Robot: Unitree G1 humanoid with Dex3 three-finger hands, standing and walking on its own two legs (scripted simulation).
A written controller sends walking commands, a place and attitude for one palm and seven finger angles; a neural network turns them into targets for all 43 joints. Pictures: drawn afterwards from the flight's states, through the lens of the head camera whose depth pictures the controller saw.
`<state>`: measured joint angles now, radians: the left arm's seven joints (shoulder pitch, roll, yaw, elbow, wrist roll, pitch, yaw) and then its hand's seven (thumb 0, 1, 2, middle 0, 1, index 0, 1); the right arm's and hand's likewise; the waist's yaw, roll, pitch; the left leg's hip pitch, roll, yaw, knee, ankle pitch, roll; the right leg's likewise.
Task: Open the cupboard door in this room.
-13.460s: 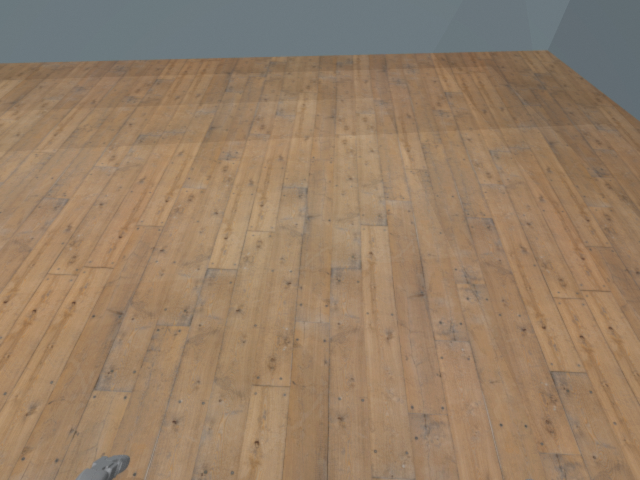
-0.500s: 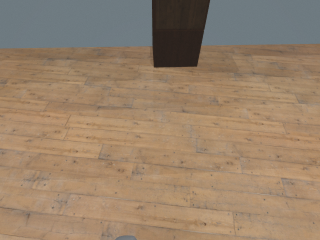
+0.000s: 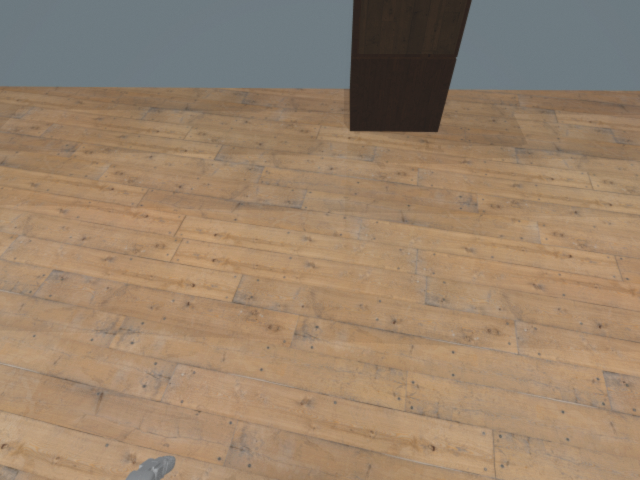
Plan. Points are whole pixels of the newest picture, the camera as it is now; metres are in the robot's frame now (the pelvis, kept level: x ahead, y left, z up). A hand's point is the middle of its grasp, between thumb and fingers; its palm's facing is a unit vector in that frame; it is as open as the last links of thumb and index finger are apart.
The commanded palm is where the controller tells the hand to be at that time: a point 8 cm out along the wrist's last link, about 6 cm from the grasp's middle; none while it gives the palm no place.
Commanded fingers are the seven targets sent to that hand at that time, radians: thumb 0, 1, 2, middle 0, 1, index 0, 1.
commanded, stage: stand and wait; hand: left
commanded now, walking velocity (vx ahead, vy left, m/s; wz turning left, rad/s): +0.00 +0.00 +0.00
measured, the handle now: out of the picture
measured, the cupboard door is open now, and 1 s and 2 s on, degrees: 0 0 0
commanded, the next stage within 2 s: turn or walk to find it in 0.16 s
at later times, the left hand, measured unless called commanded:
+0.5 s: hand out of the picture -0.05 +0.16 -0.18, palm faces +0.16 -0.97 -0.20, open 7.3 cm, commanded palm none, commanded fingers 0.00 0.90 0.90 -0.20 -0.30 -0.20 -0.30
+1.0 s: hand out of the picture -0.01 +0.20 -0.16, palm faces +0.19 -0.94 -0.29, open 7.3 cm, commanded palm none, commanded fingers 0.00 0.90 0.90 -0.20 -0.30 -0.20 -0.30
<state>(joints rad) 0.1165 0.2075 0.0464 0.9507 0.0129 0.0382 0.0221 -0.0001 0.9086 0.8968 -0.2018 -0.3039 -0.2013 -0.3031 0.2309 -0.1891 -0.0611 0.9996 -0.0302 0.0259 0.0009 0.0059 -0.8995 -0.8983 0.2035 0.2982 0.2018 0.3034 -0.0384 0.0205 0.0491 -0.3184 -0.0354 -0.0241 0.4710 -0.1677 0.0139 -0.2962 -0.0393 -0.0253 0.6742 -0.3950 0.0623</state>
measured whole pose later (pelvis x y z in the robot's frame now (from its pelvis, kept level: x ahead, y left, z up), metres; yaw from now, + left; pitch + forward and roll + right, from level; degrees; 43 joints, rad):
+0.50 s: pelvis -0.01 -0.01 +0.00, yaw +6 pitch +1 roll +0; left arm 0.30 0.16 0.02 1.10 0.02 0.01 0.03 0.00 0.91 0.90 -0.21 -0.30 -0.21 -0.30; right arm 0.16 -0.21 -0.04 1.09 -0.01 0.02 -0.02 0.01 -0.91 -0.90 0.20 0.30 0.20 0.30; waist 0.04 0.00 0.07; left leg -0.16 0.03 0.03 0.48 -0.32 -0.03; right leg -0.22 -0.04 -0.14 0.53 -0.32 -0.02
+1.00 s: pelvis -0.02 -0.01 +0.00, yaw +9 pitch +0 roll +1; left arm 0.20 0.19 0.04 1.05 0.02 0.01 0.03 0.00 0.91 0.90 -0.20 -0.30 -0.20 -0.30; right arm 0.23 -0.20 -0.04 1.08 -0.02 0.02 -0.02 0.00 -0.91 -0.90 0.20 0.30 0.20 0.30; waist 0.00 0.04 0.05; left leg -0.22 -0.02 -0.02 0.55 -0.32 0.00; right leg -0.23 -0.06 -0.13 0.57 -0.33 -0.01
